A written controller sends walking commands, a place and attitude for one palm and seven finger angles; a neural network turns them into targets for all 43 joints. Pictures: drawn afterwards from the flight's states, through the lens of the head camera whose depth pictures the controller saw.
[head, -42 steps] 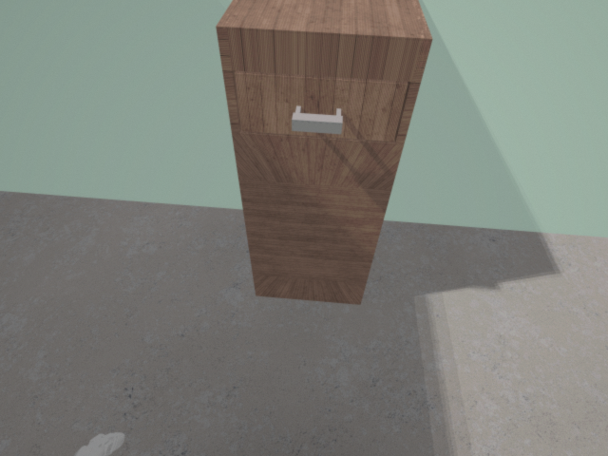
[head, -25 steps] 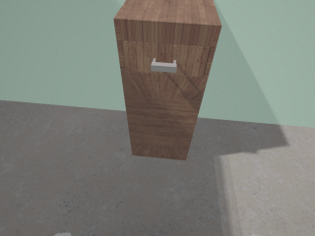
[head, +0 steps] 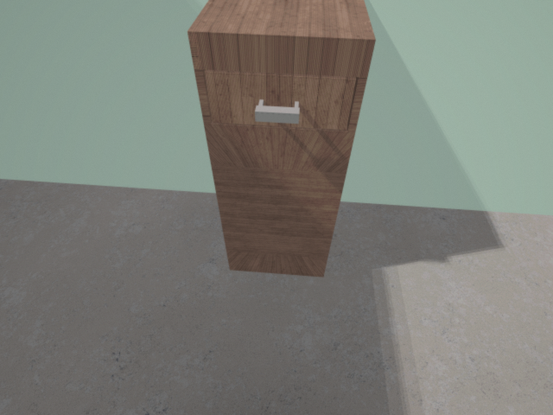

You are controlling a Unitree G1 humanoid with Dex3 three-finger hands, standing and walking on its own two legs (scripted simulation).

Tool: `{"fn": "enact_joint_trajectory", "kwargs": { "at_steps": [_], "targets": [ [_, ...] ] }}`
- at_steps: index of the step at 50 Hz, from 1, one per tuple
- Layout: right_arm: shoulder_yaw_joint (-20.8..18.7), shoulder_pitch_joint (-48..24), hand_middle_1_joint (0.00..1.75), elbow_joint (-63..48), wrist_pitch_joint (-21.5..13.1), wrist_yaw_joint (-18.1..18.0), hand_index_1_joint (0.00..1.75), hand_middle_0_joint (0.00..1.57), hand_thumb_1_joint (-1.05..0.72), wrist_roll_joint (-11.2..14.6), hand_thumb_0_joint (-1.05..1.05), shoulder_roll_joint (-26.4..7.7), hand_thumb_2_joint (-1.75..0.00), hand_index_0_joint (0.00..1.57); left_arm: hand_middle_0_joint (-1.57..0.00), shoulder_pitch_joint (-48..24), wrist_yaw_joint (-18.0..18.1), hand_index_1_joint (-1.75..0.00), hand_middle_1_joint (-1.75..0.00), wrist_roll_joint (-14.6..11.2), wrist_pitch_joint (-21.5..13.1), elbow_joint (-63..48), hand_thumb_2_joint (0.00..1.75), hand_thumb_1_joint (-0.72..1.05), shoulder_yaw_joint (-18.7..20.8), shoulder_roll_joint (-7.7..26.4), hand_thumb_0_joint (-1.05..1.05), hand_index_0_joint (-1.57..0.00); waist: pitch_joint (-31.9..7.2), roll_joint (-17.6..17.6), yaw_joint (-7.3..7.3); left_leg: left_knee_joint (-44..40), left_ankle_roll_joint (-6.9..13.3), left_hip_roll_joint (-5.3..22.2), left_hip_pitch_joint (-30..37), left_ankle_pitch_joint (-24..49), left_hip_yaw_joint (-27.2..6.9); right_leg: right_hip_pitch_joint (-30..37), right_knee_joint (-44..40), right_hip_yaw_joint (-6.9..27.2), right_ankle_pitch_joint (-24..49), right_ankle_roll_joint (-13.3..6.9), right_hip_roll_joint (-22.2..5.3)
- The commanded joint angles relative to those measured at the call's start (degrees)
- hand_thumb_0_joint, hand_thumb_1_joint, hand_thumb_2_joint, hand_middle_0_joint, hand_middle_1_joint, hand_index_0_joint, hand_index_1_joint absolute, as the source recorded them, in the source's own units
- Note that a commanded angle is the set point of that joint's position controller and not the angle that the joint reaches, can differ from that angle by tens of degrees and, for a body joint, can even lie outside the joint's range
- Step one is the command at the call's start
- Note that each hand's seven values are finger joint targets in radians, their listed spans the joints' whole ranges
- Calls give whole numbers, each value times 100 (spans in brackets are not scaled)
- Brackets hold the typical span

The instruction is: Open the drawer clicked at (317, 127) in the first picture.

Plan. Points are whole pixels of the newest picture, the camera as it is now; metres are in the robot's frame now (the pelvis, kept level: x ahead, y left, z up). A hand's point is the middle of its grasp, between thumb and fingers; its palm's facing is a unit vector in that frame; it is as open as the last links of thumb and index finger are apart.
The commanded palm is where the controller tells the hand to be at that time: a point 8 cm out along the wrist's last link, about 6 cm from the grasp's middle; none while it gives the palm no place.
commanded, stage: look at it before walking up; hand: left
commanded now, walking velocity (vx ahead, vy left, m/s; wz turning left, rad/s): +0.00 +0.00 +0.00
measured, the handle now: (278, 109) +0.77 +0.04 +0.04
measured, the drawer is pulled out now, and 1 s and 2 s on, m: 0.00 0.00 0.00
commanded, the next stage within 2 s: take the last steps up to it in 0.60 s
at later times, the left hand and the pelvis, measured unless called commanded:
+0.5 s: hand out of the picture +0.08 +0.24 -0.16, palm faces -0.03 -0.94 -0.33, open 7.4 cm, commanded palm none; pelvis +0.00 +0.00 +0.00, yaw +0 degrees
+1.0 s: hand out of the picture +0.05 +0.19 -0.18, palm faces -0.07 -0.97 -0.24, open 7.4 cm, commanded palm none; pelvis +0.04 -0.02 -0.01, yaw -4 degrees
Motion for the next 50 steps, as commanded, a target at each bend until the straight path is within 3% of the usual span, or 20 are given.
{"fn": "enact_joint_trajectory", "kwargs": {
  "at_steps": [1,36,38,41,43,45,46,48,50],
  "targets": [
    [-241,-308,30,-374,-167,-61,30,20,-90,-24,0,-1144,-90,20,-20,-241,62,-30,-30,-5,-167,-353,90,90,234,1170,0,-20,-337,-78,25,-415,179,634,-43,666,-532,-16,-409,599,669,-176,-641],
    [-229,-345,30,-343,-180,-79,30,20,-90,-14,0,-1200,-90,20,-20,-248,54,-30,-30,0,-189,-311,90,90,256,1232,0,-20,-439,-26,26,-469,141,689,151,1013,-498,115,-479,598,1104,-176,-636],
    [-62,17,30,-172,-83,-55,30,20,-90,-56,0,-454,-90,20,-20,194,76,-30,-30,-7,-70,-103,90,90,95,463,0,-20,-511,-74,12,-396,42,683,234,320,-371,15,-427,535,214,-64,-542],
    [-134,187,30,-142,-10,-34,30,20,-90,-111,0,-576,-90,20,-20,362,-7,-30,-30,43,19,-90,90,90,139,480,0,-20,91,42,8,-566,154,764,-177,-1461,-536,-557,-242,492,-1311,-121,-319],
    [-209,268,30,-204,2,-30,30,20,-90,-118,0,-674,-90,20,-20,491,-63,-30,-30,64,17,-144,90,90,170,452,0,-20,352,176,2,-711,294,949,-330,-2167,-784,-903,89,365,-1556,-151,-157],
    [-292,487,30,-216,-29,-58,30,20,-90,-121,0,-795,-90,20,-20,540,-107,-30,-30,79,-4,-233,90,90,194,294,0,-20,592,605,-80,-966,569,1366,-223,-2365,-1293,-1394,879,34,-1240,-133,51],
    [-357,649,30,-227,-53,-82,30,20,-90,-121,0,-854,-90,20,-20,503,-131,-30,-30,88,-14,-305,90,90,208,194,0,-20,634,762,-126,-1033,744,1636,-16,-2127,-1541,-1689,1280,-155,-1071,-110,101],
    [-425,982,30,-200,-113,-118,30,20,-90,-124,0,-836,-90,20,-20,353,-171,-30,-30,76,-44,-466,90,90,237,113,0,-20,661,884,-253,-959,1016,1939,509,-1030,-1671,-2260,1723,-152,-1398,-95,-67],
    [-445,1107,30,-175,-168,-156,30,20,-90,-145,0,-689,-90,20,-20,388,-195,-30,-30,62,-98,-537,90,90,294,-22,0,-20,581,880,-215,-629,1003,1984,507,221,-1304,-2077,1572,-154,-1463,-103,-226]
  ]
}}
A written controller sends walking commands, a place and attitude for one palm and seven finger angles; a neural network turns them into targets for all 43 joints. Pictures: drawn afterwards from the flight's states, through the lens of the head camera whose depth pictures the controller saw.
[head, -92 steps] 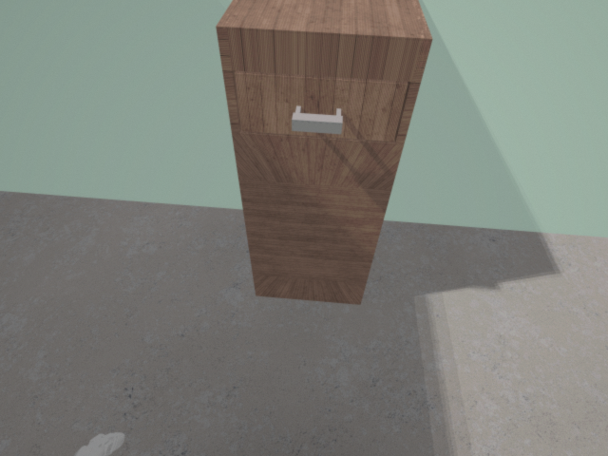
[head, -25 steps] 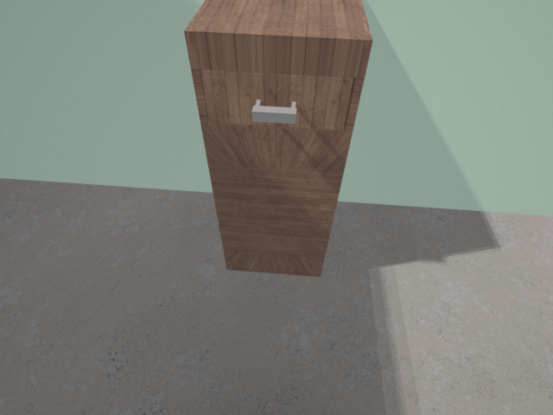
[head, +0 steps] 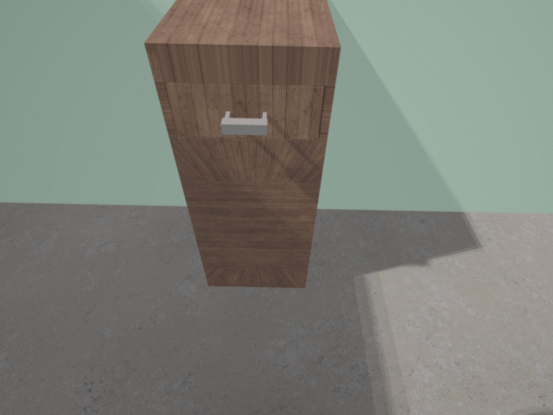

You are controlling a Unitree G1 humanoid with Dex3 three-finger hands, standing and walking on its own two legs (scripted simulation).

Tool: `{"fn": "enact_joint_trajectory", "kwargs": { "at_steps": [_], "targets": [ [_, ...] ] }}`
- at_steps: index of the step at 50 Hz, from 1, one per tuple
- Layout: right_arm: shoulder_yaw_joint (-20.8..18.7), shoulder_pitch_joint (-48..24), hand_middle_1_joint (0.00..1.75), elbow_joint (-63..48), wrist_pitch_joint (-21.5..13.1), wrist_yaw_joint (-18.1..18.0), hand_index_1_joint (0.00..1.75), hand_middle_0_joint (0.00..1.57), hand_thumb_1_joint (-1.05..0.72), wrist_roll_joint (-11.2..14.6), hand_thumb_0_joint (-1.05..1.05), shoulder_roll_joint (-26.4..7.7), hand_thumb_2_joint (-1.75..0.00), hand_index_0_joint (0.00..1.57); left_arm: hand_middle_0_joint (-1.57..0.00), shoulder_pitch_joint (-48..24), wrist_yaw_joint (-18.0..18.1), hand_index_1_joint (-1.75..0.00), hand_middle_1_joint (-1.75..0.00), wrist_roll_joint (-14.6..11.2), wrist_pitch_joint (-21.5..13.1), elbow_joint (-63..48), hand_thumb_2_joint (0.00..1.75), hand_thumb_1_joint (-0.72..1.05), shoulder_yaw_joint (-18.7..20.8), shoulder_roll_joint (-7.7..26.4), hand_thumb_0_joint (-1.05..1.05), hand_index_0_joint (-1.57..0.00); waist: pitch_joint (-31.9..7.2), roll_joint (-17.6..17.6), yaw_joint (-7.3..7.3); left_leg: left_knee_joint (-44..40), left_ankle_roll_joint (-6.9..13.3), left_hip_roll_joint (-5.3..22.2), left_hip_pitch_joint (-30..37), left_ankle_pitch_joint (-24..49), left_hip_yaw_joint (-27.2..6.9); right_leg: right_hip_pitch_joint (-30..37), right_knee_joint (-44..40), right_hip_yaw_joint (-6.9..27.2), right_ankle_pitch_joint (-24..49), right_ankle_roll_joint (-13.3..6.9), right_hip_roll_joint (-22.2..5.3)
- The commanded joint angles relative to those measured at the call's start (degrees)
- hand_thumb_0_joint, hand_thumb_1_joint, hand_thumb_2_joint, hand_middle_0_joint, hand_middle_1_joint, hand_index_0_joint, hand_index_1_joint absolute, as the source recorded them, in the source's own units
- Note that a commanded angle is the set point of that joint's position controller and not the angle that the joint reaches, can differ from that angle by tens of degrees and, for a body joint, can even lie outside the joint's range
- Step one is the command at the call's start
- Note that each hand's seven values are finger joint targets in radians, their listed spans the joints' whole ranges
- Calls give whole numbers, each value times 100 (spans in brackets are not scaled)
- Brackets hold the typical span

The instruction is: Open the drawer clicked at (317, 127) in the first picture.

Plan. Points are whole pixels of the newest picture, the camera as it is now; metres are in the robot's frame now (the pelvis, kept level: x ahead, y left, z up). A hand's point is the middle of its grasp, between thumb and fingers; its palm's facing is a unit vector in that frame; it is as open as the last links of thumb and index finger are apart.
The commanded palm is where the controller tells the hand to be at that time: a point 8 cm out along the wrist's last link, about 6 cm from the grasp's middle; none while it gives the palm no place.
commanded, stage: take the last steps up to it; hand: left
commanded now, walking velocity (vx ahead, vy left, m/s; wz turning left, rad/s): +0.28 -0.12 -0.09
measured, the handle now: (245, 121) +0.72 +0.12 +0.05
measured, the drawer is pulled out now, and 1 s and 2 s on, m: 0.00 0.00 0.00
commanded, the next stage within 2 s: come to a stop and stand still in 0.36 s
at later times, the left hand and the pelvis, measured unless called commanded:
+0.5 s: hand out of the picture +0.04 +0.07 -0.17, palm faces +0.08 -0.99 -0.14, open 7.4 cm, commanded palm none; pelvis +0.16 -0.05 -0.01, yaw -2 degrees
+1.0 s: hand (228, 366) +0.25 +0.11 -0.18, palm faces +0.01 -0.97 -0.23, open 7.4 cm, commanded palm none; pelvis +0.18 -0.09 +0.00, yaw -2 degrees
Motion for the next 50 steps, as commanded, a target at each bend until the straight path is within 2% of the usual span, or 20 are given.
{"fn": "enact_joint_trajectory", "kwargs": {
  "at_steps": [1,2,3,4,5,7,9,14,20,23,25,26,27,28,29,31,34,41,48,50],
  "targets": [
    [-371,332,30,-168,-165,-156,30,20,-90,-47,0,-1247,-90,20,-20,-190,-58,-30,-30,-24,-279,-559,90,90,205,314,0,-20,679,1001,-77,-718,979,1645,94,1209,-1242,-909,-229,-166,-65,-3,-207],
    [-360,124,30,-213,-163,-159,30,20,-90,-31,0,-1167,-90,20,-20,399,-62,-30,-30,-20,-314,-353,90,90,230,252,0,-20,393,871,211,-16,699,1293,-403,1175,-704,146,-967,-312,585,-39,-111],
    [-323,47,30,-279,-179,-134,30,20,-90,19,0,-901,-90,20,-20,1079,-19,-30,-30,9,-367,-116,90,90,314,534,0,-20,91,-81,493,1250,408,745,-1355,859,-66,1383,-1490,284,866,-189,-429],
    [-196,-151,30,-553,-225,-82,30,20,-90,74,0,-399,-90,20,-20,1782,94,-30,-30,26,-435,91,90,90,465,1139,0,-20,-20,-1927,704,2875,118,-21,-2874,-1086,546,2205,-2256,2479,1156,-683,-1845],
    [-245,-468,30,-633,-245,-77,30,20,-90,31,0,-579,-90,20,-20,2097,175,-30,-30,-74,-467,236,90,90,400,1012,0,-20,220,-1433,785,3663,238,99,-3182,-1425,-67,2027,-2264,2778,2138,-885,-2047],
    [-283,-537,30,-549,-258,-69,30,20,-90,45,0,-379,-90,20,-20,1698,235,-30,-30,-52,-512,194,90,90,279,474,0,-20,656,-428,497,4337,223,363,-3386,-750,-199,1655,-2108,2164,3299,-1158,-1850],
    [-275,-399,30,-393,-204,-23,30,20,-90,-6,0,-165,-90,20,-20,1474,273,-30,-30,-34,-554,127,90,90,185,195,0,-20,653,77,264,4382,157,457,-3296,-255,-83,1485,-2008,1385,3970,-1002,-1512],
    [-300,-201,30,-334,-61,20,30,20,-90,8,0,56,-90,20,-20,1573,357,-30,-30,-20,-631,178,90,90,80,-147,0,-20,510,-288,-21,4000,114,311,-3139,533,208,1265,-2089,439,5113,-494,-948],
    [-254,-867,30,-586,-114,17,30,20,-90,43,0,185,-90,20,-20,1899,460,-30,-30,10,-630,391,90,90,71,-287,0,-20,705,-285,95,2550,242,146,-3127,560,443,1643,-2019,501,6113,-508,-970],
    [-236,-576,30,-497,-183,-53,30,20,-90,58,0,251,-90,20,-20,1839,475,-30,-30,0,-641,443,90,90,93,-209,0,-20,552,-487,-55,1715,448,-272,-2137,490,752,1638,-1445,346,7776,-420,-920],
    [-200,215,30,-252,-217,-204,30,20,-90,55,0,171,-90,20,-20,1632,513,-30,-30,-49,-596,383,90,90,107,-170,0,-20,178,-508,-423,836,531,-533,-1066,1175,732,1564,-387,190,8451,-84,-672],
    [-228,843,30,-71,-201,-283,30,20,-90,43,0,16,-90,20,-20,1510,530,-30,-30,-108,-552,322,90,90,99,-197,0,-20,-138,-321,-691,476,729,-138,112,2705,285,821,673,167,7848,233,-543],
    [-324,1425,30,-40,-172,-363,30,20,-90,6,0,-327,-90,20,-20,1527,529,-30,-30,-228,-530,220,90,90,95,-321,0,-20,-683,310,-883,808,1525,1268,1576,5781,-1114,-620,2583,-138,4747,525,-91],
    [-366,1659,30,-98,-136,-388,30,20,-90,131,0,-597,-90,20,-20,1630,558,-30,-30,-314,-514,13,90,90,55,-473,0,-20,-1023,1116,-704,262,2276,2554,1556,8830,-2395,-1145,4366,175,-1262,431,468],
    [-321,1096,30,-251,-135,-393,30,20,-90,214,0,-600,-90,20,-20,1484,572,-30,-30,-182,-412,-125,90,90,200,-156,0,-20,-603,505,-405,-103,2226,2453,856,8350,-1901,-937,4379,728,-1164,99,186],
    [-181,251,30,-475,-152,-439,30,20,-90,131,0,-107,-90,20,-20,1246,560,-30,-30,-46,-188,-191,90,90,230,-424,0,-20,390,457,-31,-590,1663,2008,-771,6169,-1328,-912,4014,675,-528,257,-78],
    [-174,-438,30,-746,-97,-354,30,20,-90,66,0,-75,-90,20,-20,1380,474,-30,-30,-36,90,-204,90,90,322,-483,0,-20,317,346,359,-662,1240,1489,-1481,5408,-446,-714,3809,410,173,359,-91],
    [-358,-633,30,-956,44,-231,30,20,-90,7,0,-411,-90,20,-20,618,391,-30,-30,-40,245,-560,90,90,480,-134,0,-20,-49,1087,206,-648,1245,1236,-1458,3194,-456,-1085,3703,343,482,505,-74],
    [-511,-21,30,-833,153,-159,30,20,-90,-48,0,-606,-90,20,-20,-139,313,-30,-30,5,125,-870,90,90,293,-124,0,-20,-182,1281,-236,-932,1264,1415,-656,736,-1352,-664,874,-140,-449,304,-137],
    [-523,-21,30,-822,165,-136,30,20,-90,-35,0,-633,-90,20,-20,203,331,-30,-30,-31,73,-767,90,90,275,-144,0,-20,-259,1156,-87,-889,1109,1418,-856,510,-1404,-57,-146,-71,-192,184,-123]
  ]
}}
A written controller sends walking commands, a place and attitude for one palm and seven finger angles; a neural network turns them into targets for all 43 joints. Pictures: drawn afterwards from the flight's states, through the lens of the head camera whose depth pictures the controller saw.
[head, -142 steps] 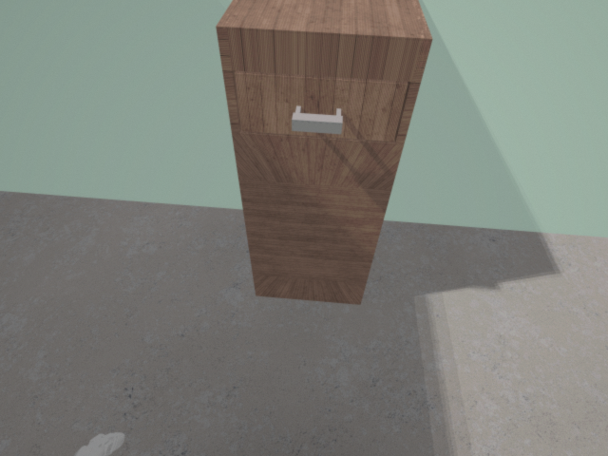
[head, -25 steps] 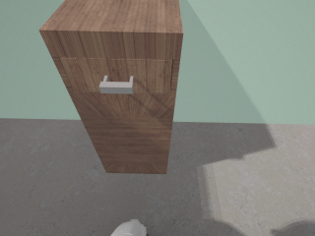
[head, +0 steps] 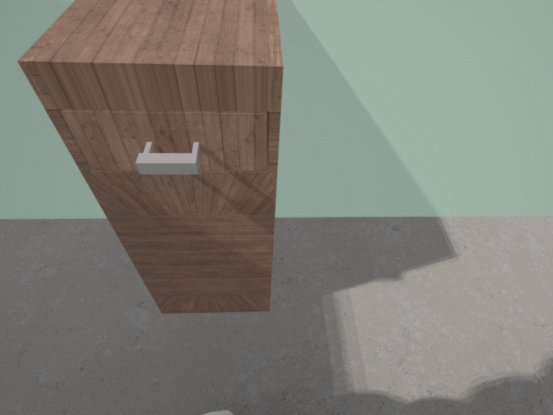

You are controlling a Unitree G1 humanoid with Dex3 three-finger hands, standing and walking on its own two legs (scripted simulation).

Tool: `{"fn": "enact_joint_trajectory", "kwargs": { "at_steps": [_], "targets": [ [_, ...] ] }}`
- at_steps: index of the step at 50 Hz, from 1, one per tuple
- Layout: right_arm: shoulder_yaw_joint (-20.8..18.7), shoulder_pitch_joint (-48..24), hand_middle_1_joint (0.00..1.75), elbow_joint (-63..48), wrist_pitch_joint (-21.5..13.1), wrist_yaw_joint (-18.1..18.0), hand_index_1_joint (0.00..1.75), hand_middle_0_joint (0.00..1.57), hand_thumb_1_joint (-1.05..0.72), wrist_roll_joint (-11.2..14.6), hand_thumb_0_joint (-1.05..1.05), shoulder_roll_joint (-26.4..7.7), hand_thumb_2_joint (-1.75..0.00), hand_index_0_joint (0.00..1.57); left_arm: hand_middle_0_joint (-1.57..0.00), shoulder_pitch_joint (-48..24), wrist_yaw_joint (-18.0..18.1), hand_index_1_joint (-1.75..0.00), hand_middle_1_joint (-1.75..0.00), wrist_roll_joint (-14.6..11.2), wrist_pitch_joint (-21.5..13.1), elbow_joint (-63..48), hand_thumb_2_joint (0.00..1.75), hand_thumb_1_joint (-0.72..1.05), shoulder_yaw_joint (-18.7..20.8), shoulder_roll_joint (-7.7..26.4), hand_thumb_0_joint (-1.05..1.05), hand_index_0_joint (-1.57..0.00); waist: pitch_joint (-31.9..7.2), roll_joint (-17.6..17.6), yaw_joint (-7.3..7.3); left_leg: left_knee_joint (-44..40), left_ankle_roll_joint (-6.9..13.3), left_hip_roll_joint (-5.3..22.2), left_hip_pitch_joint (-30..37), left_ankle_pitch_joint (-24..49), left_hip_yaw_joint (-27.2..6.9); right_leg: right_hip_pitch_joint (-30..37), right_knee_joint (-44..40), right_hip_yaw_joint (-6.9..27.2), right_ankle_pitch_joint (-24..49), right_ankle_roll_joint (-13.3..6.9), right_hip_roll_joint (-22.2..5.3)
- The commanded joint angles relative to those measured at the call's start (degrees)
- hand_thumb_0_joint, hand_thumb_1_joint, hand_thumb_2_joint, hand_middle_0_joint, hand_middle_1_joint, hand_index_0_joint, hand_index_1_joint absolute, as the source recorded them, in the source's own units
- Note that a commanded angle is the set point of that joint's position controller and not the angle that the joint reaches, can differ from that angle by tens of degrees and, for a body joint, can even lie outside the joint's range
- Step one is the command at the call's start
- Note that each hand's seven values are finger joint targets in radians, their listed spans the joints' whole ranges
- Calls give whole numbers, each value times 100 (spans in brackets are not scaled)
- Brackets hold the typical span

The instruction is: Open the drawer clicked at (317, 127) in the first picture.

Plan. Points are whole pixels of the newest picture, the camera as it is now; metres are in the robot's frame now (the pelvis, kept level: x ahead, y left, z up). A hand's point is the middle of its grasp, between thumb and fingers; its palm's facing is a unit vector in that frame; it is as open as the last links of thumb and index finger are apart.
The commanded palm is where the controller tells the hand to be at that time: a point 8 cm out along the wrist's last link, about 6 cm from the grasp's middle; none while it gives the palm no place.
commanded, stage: come to a stop and stand still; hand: left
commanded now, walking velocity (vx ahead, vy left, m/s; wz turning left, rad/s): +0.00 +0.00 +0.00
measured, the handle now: (170, 155) +0.53 +0.23 +0.05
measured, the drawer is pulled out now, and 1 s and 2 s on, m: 0.00 0.00 0.00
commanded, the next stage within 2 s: look again from close up in 1.00 s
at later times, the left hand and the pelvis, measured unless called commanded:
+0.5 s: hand out of the picture -0.06 +0.12 -0.17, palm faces +0.09 -0.98 -0.17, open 7.3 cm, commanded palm none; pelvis -0.05 -0.04 +0.01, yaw +1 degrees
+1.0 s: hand out of the picture -0.11 +0.13 -0.16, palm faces +0.07 -0.98 -0.16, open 7.4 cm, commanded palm none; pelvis -0.07 -0.02 +0.01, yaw +0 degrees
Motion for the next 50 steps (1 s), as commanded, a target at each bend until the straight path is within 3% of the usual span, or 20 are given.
{"fn": "enact_joint_trajectory", "kwargs": {
  "at_steps": [1,2,3,4,5,6,8,10,12,14,15,17,18,19,20,22,23,30,39,50],
  "targets": [
    [-255,466,30,-172,-31,16,30,20,-90,0,0,-968,-90,20,-20,1020,-2,-30,-30,-18,-184,-4,90,90,-41,170,0,-20,-645,775,145,-1159,384,1236,249,-817,-1545,1072,-2230,-237,696,-182,105],
    [-227,579,30,-148,-18,45,30,20,-90,51,0,-736,-90,20,-20,1155,21,-30,-30,25,-254,38,90,90,-50,320,0,-20,-631,124,149,-545,28,784,-7,-979,-1092,1401,-3119,101,1124,-278,-189],
    [-143,695,30,-213,16,70,30,20,-90,123,0,-309,-90,20,-20,883,51,-30,-30,77,-359,-61,90,90,-44,781,0,-20,-370,-1187,-47,402,-402,141,-491,-1398,-548,1037,-3809,1568,1010,-660,-1309],
    [-113,293,30,-358,36,74,30,20,-90,81,0,-338,-90,20,-20,600,65,-30,-30,48,-335,-187,90,90,-50,957,0,-20,9,-1372,82,1065,-460,-87,-499,-1979,-511,189,-3839,1822,1775,-1002,-1837],
    [-138,281,30,-301,85,89,30,20,-90,63,0,-415,-90,20,-20,328,76,-30,-30,37,-362,-227,90,90,-86,787,0,-20,-95,-1050,-8,1585,-405,5,-156,-1789,-780,-126,-3702,1352,1913,-1148,-1664],
    [-140,365,30,-184,109,87,30,20,-90,51,0,-388,-90,20,-20,123,82,-30,-30,21,-397,-224,90,90,-88,643,0,-20,6,-1305,-85,1816,-389,23,-148,-1606,-824,-162,-3577,1103,2222,-1095,-1366],
    [-125,664,30,44,87,76,30,20,-90,71,0,-337,-90,20,-20,95,81,-30,-30,-17,-424,-162,90,90,-148,447,0,-20,32,-961,-190,2082,-423,27,-115,-1317,-703,72,-3355,722,2868,-1047,-1106],
    [-94,735,30,141,44,66,30,20,-90,85,0,-289,-90,20,-20,306,62,-30,-30,-10,-448,-91,90,90,-137,463,0,-20,3,-830,-86,1893,-462,22,-136,-1355,-607,427,-3177,516,3164,-1024,-1028],
    [-52,605,30,142,-4,32,30,20,-90,92,0,-260,-90,20,-20,633,61,-30,-30,-6,-458,59,90,90,-112,482,0,-20,-119,-845,106,1326,-503,57,-83,-1568,-534,850,-3049,643,3454,-1131,-1119],
    [-1,561,30,200,-39,-3,30,20,-90,91,0,-199,-90,20,-20,869,63,-30,-30,-17,-458,227,90,90,-113,472,0,-20,-161,-742,195,583,-516,91,134,-1512,-495,1052,-2918,760,3604,-1122,-1122],
    [29,695,30,266,-62,-28,30,20,-90,91,0,-185,-90,20,-20,878,63,-30,-30,-36,-461,286,90,90,-116,462,0,-20,-274,-666,147,68,-506,110,429,-1226,-516,1073,-2811,790,3601,-1066,-1086],
    [76,1063,30,516,-157,-67,30,20,-90,96,0,-220,-90,20,-20,797,45,-30,-30,-109,-467,380,90,90,-146,356,0,-20,-492,-316,48,-860,-407,238,1293,93,-711,874,-2600,587,3311,-710,-748],
    [65,1087,30,578,-207,-91,30,20,-90,94,0,-349,-90,20,-20,864,26,-30,-30,-129,-466,404,90,90,-174,224,0,-20,-599,30,117,-763,-297,524,1568,928,-928,768,-2586,404,3050,-501,-483],
    [68,1050,30,607,-226,-110,30,20,-90,70,0,-451,-90,20,-20,883,35,-30,-30,-127,-463,428,90,90,-185,155,0,-20,-634,199,161,-667,-255,683,1550,1303,-944,801,-2642,323,2838,-412,-390],
    [76,991,30,634,-206,-127,30,20,-90,63,0,-465,-90,20,-20,852,40,-30,-30,-112,-458,449,90,90,-182,139,0,-20,-550,87,176,-643,-286,682,1455,948,-853,766,-2791,353,2567,-376,-354],
    [131,970,30,737,-222,-121,30,20,-90,67,0,-369,-90,20,-20,714,15,-30,-30,-120,-434,581,90,90,-193,245,0,-20,-461,456,151,-849,-283,611,1201,831,-874,1072,-2741,213,2560,-369,-373],
    [133,938,30,729,-208,-112,30,20,-90,77,0,-375,-90,20,-20,726,14,-30,-30,-114,-416,599,90,90,-195,223,0,-20,-311,452,168,-952,-283,603,1012,437,-896,1095,-2836,239,2215,-353,-328],
    [182,1035,30,753,-136,-83,30,20,-90,39,0,-288,-90,20,-20,863,-22,-30,-30,-69,-372,761,90,90,-246,155,0,-20,560,107,140,-1323,-261,369,583,-1079,-847,466,-3396,407,646,-322,-305],
    [178,1242,30,695,-193,-66,30,20,-90,35,0,-309,-90,20,-20,1037,-20,-30,-30,-58,-408,752,90,90,-246,55,0,-20,234,122,127,-1411,-203,388,603,-1188,-934,491,-3255,356,809,-307,-279],
    [210,1414,30,775,-252,-67,30,20,-90,58,0,-236,-90,20,-20,1169,-5,-30,-30,-65,-455,821,90,90,-279,-26,0,-20,184,13,138,-1343,-195,400,591,-838,-933,568,-3088,313,1210,-314,-301]
  ]
}}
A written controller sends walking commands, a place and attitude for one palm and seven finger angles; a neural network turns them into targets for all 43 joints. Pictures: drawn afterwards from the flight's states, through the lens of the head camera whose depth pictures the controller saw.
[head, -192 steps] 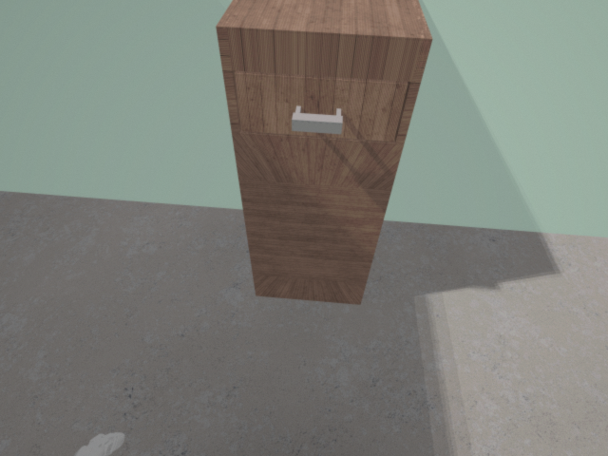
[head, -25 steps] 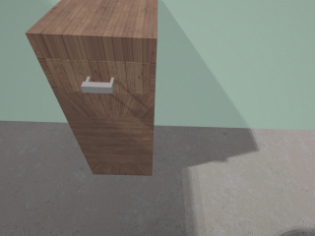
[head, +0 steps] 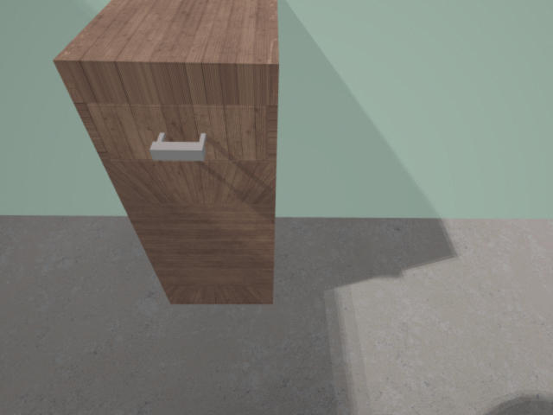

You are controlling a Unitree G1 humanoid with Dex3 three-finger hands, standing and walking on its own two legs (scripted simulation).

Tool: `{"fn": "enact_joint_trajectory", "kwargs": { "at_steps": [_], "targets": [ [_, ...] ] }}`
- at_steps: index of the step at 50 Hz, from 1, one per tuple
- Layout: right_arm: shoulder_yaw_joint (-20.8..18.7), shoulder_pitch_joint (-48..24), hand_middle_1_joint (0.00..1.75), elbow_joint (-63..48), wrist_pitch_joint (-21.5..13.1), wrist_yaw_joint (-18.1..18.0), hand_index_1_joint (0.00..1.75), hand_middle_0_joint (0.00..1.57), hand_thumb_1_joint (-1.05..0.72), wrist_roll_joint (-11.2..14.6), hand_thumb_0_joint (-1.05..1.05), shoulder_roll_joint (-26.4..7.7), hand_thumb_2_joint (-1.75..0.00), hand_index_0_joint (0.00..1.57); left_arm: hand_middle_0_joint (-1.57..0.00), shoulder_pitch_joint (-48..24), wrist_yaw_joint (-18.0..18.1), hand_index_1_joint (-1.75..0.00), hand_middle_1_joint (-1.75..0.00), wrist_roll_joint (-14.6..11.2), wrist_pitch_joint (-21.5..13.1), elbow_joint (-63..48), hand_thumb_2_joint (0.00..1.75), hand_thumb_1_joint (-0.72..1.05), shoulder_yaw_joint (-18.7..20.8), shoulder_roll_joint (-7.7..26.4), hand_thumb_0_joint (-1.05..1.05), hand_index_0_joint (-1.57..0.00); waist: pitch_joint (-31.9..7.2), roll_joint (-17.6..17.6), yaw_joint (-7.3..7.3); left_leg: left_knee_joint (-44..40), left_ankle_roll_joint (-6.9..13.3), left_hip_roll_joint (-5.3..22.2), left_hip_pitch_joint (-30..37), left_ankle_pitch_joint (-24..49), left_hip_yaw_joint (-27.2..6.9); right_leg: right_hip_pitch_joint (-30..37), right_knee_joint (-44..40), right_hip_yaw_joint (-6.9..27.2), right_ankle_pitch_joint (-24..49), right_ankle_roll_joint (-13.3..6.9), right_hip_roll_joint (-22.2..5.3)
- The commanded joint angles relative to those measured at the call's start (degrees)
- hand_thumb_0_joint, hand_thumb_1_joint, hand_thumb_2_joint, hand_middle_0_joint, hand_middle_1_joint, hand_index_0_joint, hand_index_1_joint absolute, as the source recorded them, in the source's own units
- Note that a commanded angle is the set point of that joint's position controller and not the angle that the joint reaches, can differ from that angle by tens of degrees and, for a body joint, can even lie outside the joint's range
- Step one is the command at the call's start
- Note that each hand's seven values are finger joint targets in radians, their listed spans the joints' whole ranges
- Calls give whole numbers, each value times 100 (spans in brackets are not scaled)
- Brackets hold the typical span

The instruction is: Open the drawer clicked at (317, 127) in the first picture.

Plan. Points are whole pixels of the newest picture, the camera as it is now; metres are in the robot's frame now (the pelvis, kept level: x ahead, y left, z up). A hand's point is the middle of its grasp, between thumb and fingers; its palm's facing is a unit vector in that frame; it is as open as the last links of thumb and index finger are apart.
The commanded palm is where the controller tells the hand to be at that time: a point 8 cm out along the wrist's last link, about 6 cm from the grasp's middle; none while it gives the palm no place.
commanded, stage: look again from close up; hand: left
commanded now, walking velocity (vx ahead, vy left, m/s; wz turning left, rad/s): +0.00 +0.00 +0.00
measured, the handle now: (180, 144) +0.60 +0.24 +0.04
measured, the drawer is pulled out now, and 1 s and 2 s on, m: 0.00 0.00 0.00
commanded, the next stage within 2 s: raise the hand with hooked fingers in 0.60 s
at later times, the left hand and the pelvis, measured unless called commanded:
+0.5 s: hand out of the picture +0.04 +0.20 -0.17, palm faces +0.03 -0.97 -0.22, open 7.4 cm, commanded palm none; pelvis +0.03 +0.02 -0.01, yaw +1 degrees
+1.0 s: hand (151, 327) +0.24 +0.21 -0.02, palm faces +0.01 -0.36 -0.93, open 8.0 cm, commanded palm +0.17 +0.23 -0.02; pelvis +0.02 -0.01 -0.02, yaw -3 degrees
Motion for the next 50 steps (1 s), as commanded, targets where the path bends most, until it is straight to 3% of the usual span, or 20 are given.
{"fn": "enact_joint_trajectory", "kwargs": {
  "at_steps": [1,4,5,6,7,10,17,32,34,35,36,37,38,39,40,41,42,46,47,50],
  "targets": [
    [-102,367,30,-140,-111,-24,30,20,-90,-17,0,-529,-90,20,-20,376,13,-30,-30,-6,-108,-126,90,90,51,425,0,-20,364,-31,14,-686,156,490,-489,-333,-575,-45,-493,593,-325,-24,-464],
    [-99,398,30,-116,-127,-26,30,20,-90,-12,0,-512,-90,20,-20,362,22,-30,-30,-9,-121,-131,90,90,45,425,0,-20,313,24,9,-643,150,500,-454,-132,-561,18,-447,571,-147,-32,-474],
    [-77,-451,30,-577,-227,84,30,20,-90,10,0,-752,-90,20,-20,643,245,-30,-30,70,-250,-22,90,90,-37,673,0,-20,569,113,267,564,-74,511,-865,96,-200,-74,-280,697,1217,-83,-809],
    [-78,18,30,-710,-142,113,30,20,-90,3,0,-446,-90,20,-20,406,185,-30,-30,34,-305,-286,90,90,22,950,0,-20,-96,-46,-120,579,-55,152,-540,-677,-316,-134,-529,1084,-467,-260,-1012],
    [-78,231,30,-619,-164,115,30,20,-90,-33,0,-438,-90,20,-20,157,132,-30,-30,41,-299,-385,90,90,38,871,0,-20,70,157,-197,370,20,165,-392,-446,-373,-544,-464,976,-1380,-344,-898],
    [-60,397,30,-658,-226,114,30,20,-90,-55,0,-523,-90,20,-20,93,74,-30,-30,16,-287,-449,90,90,-3,665,0,-20,4,610,-168,-36,158,422,-621,-79,-664,-341,62,529,-831,-241,-486],
    [-38,273,30,-714,-276,59,30,20,-90,-23,0,-734,-90,20,-20,95,38,-30,-30,4,-232,-440,90,90,-53,559,0,-20,502,-64,-37,-425,248,469,-832,154,-772,-61,147,401,-112,-144,-450],
    [-18,125,30,-431,-297,8,30,20,-90,-29,0,-833,-90,20,-20,-25,37,-30,-30,-13,-214,-443,90,90,21,754,0,-20,4,166,-17,-264,202,462,-92,1514,-537,419,212,352,952,-120,-549],
    [-25,102,30,-406,-293,2,30,20,-90,-25,0,-836,-90,20,-20,-20,41,-30,-30,-3,-214,-433,90,90,25,750,0,-20,-22,107,-19,-223,203,476,-31,1615,-513,432,211,342,1066,-117,-557],
    [-104,-467,30,-809,-254,61,30,20,-90,65,0,-1079,-90,20,-20,368,266,-30,-30,22,-245,-233,90,90,25,925,0,-20,385,-827,190,794,38,610,-596,1617,-378,175,70,614,2619,-31,-803],
    [-139,-494,30,-2681,-1060,-155,30,20,-90,316,0,-1884,-90,20,-20,-4388,341,-32,-32,1120,-1175,-8831,89,88,61,2796,0,-20,-2416,1179,-327,53,255,-53,909,2474,-319,484,699,776,2136,-239,-93],
    [-121,-893,30,-2465,-1654,-384,30,20,-90,205,0,-1379,-90,20,-20,-1544,741,-33,-33,1244,-634,-7103,88,85,135,2289,0,-20,-2072,1931,152,-31,134,216,1383,3557,-299,-60,962,224,512,-294,6],
    [-245,-814,30,-2044,-1807,-394,30,20,-90,252,0,-1360,-90,20,-21,-1216,1051,-34,-34,949,-236,-6778,87,83,11,1748,0,-21,-1430,1740,28,-8,-101,219,662,2828,-268,-389,999,-16,-270,-199,24],
    [-195,-761,30,-2061,-1807,-385,30,20,-90,315,0,-1103,-90,20,-21,310,1096,-36,-36,1133,274,-6010,86,81,-549,661,0,-21,-1145,1123,-20,-66,-73,263,285,2541,-347,-576,963,-79,-373,-136,36],
    [-173,-1092,30,-2601,-1865,-311,30,20,-90,291,0,-1245,-90,20,-21,-484,1119,-37,-37,1419,227,-7188,85,78,-681,829,0,-21,-513,903,4,31,-70,185,-114,2114,-472,-669,817,-31,-83,-156,-4],
    [-235,-1151,30,-2677,-1830,-292,30,20,-90,148,0,-1466,-90,20,-21,-251,1269,-39,-39,2004,165,-7230,84,76,-326,1334,0,-21,-820,660,-43,280,-10,116,-209,1841,-454,-777,744,32,79,-206,41],
    [-232,-1255,30,-2902,-1755,-242,30,20,-90,34,0,-1483,-90,20,-21,-28,1409,-40,-40,2549,156,-7212,83,74,-413,1390,0,-21,-583,367,-54,468,27,-17,-538,1602,-445,-1003,776,33,113,-241,85],
    [-458,-1614,30,-3593,-978,134,30,20,-90,-179,0,-1440,-90,20,-22,2226,1721,-47,-47,4335,336,-6285,79,64,-329,1144,0,-22,-389,-1255,565,788,-2,-165,-1600,972,-204,-1085,927,281,-271,-286,185],
    [-481,-1743,30,-3740,-714,248,30,20,-90,-207,0,-1441,-90,20,-22,2572,1735,-48,-48,4693,307,-6231,78,62,-386,1019,0,-22,-313,-1330,679,839,-19,-190,-1825,791,-125,-1082,984,369,-187,-314,184],
    [-426,-2098,30,-4172,-257,498,30,20,-90,-142,0,-1414,-90,20,-22,2251,1852,-53,-53,5482,-58,-6928,75,55,-147,1457,0,-22,-845,-1097,887,1038,-11,-302,-2021,735,-15,-771,1256,726,322,-357,116]
  ]
}}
